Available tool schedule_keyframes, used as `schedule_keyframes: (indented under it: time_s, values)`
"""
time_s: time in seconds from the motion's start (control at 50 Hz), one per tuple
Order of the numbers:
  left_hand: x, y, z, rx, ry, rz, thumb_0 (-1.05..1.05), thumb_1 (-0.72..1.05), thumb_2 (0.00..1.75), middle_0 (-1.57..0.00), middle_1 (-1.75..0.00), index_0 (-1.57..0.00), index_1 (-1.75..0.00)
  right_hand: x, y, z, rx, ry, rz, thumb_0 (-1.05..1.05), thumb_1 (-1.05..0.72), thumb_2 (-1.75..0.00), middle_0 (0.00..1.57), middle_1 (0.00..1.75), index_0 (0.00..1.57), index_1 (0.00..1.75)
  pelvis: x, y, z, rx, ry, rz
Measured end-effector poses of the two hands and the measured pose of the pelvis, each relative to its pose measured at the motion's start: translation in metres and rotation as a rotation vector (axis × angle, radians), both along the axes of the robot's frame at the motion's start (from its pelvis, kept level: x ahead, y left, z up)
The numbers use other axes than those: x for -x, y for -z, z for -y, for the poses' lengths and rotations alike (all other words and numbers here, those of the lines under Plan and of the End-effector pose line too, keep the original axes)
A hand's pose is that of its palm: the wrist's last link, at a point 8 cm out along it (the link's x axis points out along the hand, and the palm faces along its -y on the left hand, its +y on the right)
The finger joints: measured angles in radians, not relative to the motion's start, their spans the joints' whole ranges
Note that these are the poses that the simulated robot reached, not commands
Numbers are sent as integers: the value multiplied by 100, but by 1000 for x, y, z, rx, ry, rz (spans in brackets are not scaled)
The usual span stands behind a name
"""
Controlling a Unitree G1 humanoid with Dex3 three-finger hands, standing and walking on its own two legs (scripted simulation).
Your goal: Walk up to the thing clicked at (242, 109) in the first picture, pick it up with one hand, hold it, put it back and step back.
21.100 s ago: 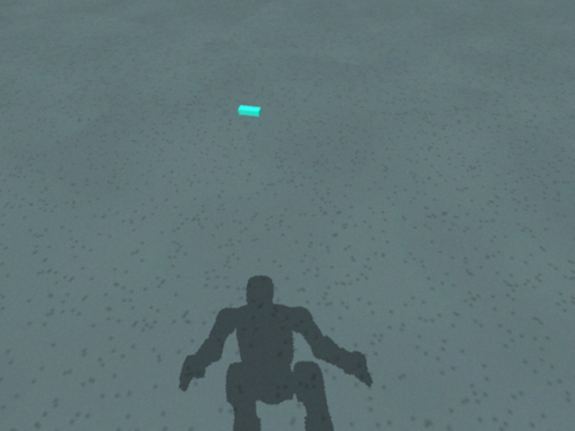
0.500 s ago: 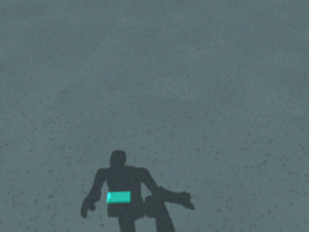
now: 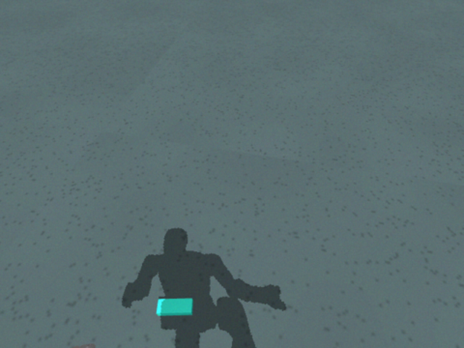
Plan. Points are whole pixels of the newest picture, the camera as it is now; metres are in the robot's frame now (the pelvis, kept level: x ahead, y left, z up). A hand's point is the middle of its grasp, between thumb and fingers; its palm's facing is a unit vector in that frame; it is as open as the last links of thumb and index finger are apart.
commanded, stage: walk up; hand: left
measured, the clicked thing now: (175, 307) +0.41 +0.25 -0.75
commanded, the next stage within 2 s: none
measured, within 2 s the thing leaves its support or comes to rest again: neither
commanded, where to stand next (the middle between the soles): +0.03 +0.00 m, yaw +1 degrees
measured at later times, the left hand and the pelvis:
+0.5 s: hand out of the picture +0.07 +0.26 -0.16, palm faces +0.03 -0.93 -0.37, open 7.3 cm; pelvis -0.04 -0.01 -0.01, yaw +2 degrees
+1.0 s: hand out of the picture -0.09 +0.30 -0.15, palm faces +0.05 -0.92 -0.39, open 7.4 cm; pelvis -0.09 +0.02 +0.00, yaw +5 degrees
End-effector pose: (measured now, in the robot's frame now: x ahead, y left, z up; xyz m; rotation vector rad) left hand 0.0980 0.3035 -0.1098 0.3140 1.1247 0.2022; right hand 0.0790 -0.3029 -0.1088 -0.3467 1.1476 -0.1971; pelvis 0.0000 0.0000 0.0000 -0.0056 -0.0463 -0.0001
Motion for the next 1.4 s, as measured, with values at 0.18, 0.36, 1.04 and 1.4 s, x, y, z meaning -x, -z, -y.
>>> schedule_keyframes:
  time_s: [0.18, 0.36, 1.04, 1.4]
  values:
    - [4, 6, 0, 14, -20, -28, 1, 91, 90, -21, -30, -21, -30, -14, -1, -4, 5, -15, -3, 0, -91, -90, 20, 30, 20, 30, -5, 0, -2, 0, -11, 4]
    - [18, 12, -6, 12, -53, -86, 1, 91, 90, -21, -30, -21, -30, -13, 0, -5, 21, -11, -34, 0, -91, -90, 21, 30, 20, 30, 5, 1, -5, 2, -15, -9]
    - [188, -1, -43, -28, -94, -146, 1, 91, 90, -20, -30, -21, -30, 111, -18, -4, 34, -31, -35, 0, -91, -90, 21, 30, 20, 30, 82, -3, -18, -26, -92, 28]
    - [58, 13, 0, -12, 44, 23, 1, 91, 90, -21, -30, -21, -30, 52, 25, -17, -24, -7, -20, 0, -91, -90, 20, 30, 20, 30, 72, 18, -12, -19, -33, 22]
